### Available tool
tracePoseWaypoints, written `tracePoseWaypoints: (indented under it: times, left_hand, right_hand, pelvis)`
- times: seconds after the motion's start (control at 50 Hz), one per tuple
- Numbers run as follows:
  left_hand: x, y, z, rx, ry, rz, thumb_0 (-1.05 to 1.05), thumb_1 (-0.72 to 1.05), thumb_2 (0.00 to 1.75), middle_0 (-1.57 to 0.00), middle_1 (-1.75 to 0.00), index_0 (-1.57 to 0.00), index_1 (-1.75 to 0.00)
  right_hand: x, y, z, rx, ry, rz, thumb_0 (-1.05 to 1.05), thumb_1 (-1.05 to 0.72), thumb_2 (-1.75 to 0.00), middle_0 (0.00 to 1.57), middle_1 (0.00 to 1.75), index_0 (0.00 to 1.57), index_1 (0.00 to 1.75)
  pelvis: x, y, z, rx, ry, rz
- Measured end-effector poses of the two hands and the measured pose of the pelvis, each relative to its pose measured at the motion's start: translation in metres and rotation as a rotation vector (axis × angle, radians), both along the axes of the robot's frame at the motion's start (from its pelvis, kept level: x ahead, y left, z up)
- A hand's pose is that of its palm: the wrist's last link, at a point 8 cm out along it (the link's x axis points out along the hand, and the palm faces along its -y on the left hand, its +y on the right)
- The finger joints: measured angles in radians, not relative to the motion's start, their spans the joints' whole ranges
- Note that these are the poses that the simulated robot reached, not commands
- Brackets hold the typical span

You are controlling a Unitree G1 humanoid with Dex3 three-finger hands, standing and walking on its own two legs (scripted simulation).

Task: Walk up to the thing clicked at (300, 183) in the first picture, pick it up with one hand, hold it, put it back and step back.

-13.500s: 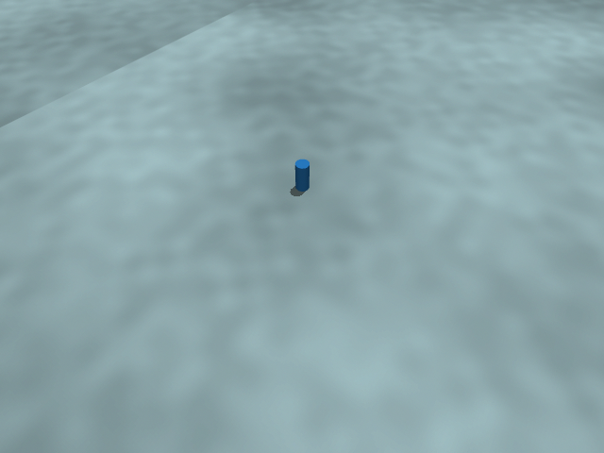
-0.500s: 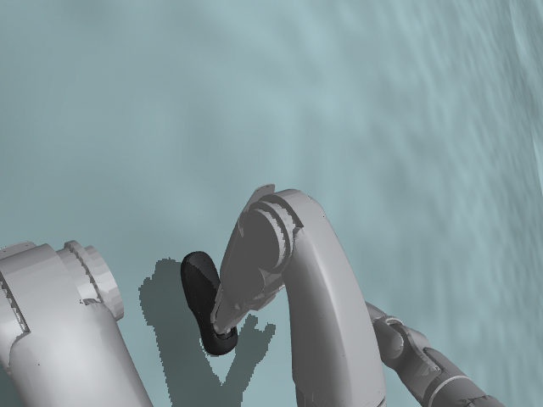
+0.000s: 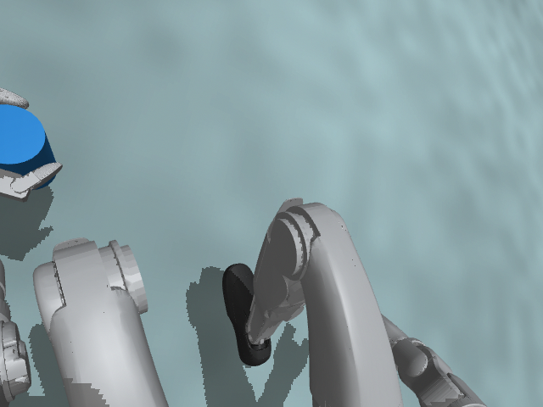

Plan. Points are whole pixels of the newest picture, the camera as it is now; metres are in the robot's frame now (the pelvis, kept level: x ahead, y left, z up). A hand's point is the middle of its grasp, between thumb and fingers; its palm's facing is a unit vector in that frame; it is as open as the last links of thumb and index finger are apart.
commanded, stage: settle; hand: left
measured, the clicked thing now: (20, 153) +0.45 +0.24 -0.15
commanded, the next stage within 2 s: lift in 1.14 s
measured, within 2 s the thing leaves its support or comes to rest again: neither
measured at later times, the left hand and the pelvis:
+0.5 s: hand out of the picture +0.44 +0.26 -0.03, palm faces +0.13 -0.99 -0.06, open 9.9 cm; pelvis +0.02 -0.01 +0.02, yaw +6 degrees
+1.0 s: hand out of the picture +0.44 +0.25 +0.02, palm faces +0.17 -0.99 -0.03, open 10.0 cm; pelvis +0.02 -0.02 +0.05, yaw +9 degrees
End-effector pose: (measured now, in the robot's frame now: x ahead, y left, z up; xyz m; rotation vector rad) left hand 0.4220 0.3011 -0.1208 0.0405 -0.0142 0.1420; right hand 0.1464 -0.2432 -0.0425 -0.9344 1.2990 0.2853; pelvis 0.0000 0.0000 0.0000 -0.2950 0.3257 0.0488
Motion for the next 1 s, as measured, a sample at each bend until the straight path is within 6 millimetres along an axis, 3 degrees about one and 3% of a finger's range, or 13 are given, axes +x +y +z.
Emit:
tracePoseWaypoints:
  times: [0.18,0.42,0.7,1.0]
  left_hand:
    - [-0.009,0.006,0.043,0.009,0.002,-0.012,-0.02,-0.45,1.05,-0.76,-1.11,-0.77,-1.16]
    - [-0.008,0.011,0.086,0.017,0.03,-0.01,-0.02,-0.45,1.05,-0.77,-1.1,-0.77,-1.15]
    - [-0.006,0.004,0.117,-0.003,0.052,0.01,-0.02,-0.46,1.07,-0.76,-1.11,-0.77,-1.16]
    - [-0.009,0.001,0.14,-0.014,0.06,0.027,-0.02,-0.49,1.11,-0.76,-1.13,-0.77,-1.18]
  right_hand:
    - [0.003,-0.007,-0.007,0.079,-0.05,-0.115,0.0,-0.89,-0.89,0.2,0.3,0.2,0.3]
    - [0.021,-0.012,-0.018,0.147,-0.101,-0.236,0.01,-0.89,-0.89,0.2,0.3,0.2,0.3]
    - [0.038,-0.015,-0.02,0.202,-0.136,-0.292,0.01,-0.9,-0.9,0.2,0.3,0.2,0.3]
    - [0.038,-0.017,-0.01,0.219,-0.159,-0.316,0.01,-0.9,-0.9,0.2,0.3,0.2,0.3]
  pelvis:
    - [0.004,-0.004,0.007,0.042,0.07,0.02]
    - [0.014,-0.008,0.02,0.091,0.163,0.046]
    - [0.021,-0.014,0.036,0.132,0.223,0.063]
    - [0.022,-0.016,0.052,0.154,0.243,0.074]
